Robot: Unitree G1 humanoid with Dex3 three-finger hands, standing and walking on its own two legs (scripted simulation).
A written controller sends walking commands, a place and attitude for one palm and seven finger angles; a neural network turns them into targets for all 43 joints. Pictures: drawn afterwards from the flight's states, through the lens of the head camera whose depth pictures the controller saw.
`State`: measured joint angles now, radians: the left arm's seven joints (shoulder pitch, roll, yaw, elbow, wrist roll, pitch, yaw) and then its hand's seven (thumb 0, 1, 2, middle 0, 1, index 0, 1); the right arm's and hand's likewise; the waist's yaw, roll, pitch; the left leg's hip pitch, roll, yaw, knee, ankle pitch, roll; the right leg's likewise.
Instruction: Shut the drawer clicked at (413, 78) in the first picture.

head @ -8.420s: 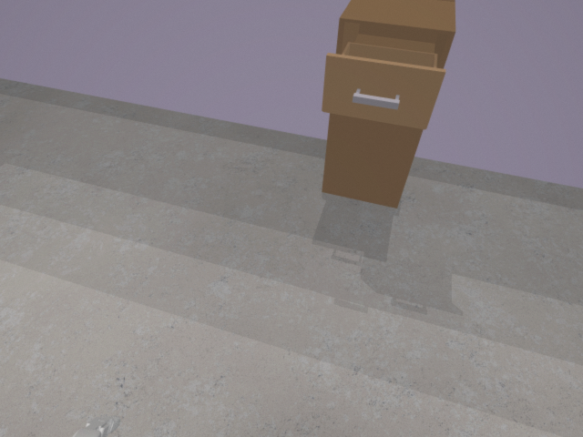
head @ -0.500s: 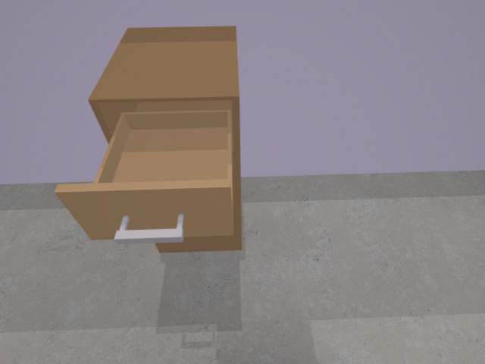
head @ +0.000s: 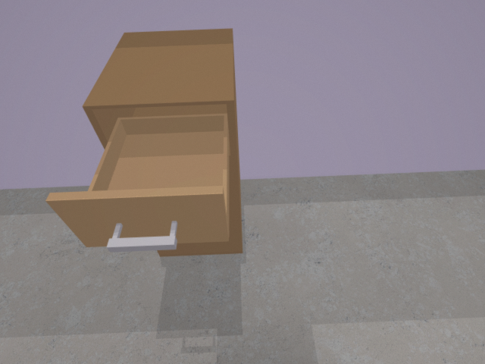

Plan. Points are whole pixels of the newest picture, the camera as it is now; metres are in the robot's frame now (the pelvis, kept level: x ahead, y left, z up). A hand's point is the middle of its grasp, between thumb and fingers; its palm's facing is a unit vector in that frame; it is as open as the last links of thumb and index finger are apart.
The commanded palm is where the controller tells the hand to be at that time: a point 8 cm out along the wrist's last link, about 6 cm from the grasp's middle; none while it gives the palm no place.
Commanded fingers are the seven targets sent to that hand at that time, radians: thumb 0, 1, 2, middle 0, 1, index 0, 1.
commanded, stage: shuffle to correct the standing spot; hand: left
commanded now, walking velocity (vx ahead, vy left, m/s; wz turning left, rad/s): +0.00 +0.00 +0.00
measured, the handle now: (144, 235) +0.36 +0.23 -0.05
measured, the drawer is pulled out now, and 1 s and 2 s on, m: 0.30 0.30 0.30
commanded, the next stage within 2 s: come to a stop and stand still in 0.36 s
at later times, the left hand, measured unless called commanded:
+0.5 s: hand out of the picture +0.05 +0.18 -0.18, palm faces +0.12 -0.97 -0.20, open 7.4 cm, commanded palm none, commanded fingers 0.00 0.90 0.90 -0.20 -0.30 -0.20 -0.30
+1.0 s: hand out of the picture +0.06 +0.18 -0.17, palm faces +0.08 -0.98 -0.20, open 7.4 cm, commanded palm none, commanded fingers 0.00 0.90 0.90 -0.20 -0.30 -0.20 -0.30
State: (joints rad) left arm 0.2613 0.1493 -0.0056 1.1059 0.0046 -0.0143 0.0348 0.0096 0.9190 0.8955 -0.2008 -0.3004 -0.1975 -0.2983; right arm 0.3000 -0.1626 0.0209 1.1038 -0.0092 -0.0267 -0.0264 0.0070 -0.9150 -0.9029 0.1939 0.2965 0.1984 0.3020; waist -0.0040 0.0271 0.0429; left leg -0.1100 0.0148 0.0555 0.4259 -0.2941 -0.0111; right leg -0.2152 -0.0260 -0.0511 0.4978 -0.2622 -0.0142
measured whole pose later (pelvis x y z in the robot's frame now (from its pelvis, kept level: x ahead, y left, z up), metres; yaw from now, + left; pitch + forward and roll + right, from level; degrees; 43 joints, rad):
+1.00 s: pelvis +0.08 +0.01 +0.00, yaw +2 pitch +0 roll +1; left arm 0.29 0.13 0.01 1.09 0.01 0.01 0.04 0.01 0.91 0.90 -0.20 -0.30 -0.20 -0.30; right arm 0.19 -0.16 -0.02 1.06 0.00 -0.01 -0.05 0.01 -0.95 -0.90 0.20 0.30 0.20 0.30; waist 0.01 0.00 0.08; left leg -0.23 0.03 0.12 0.45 -0.22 0.00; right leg -0.15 -0.02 -0.07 0.49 -0.34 -0.02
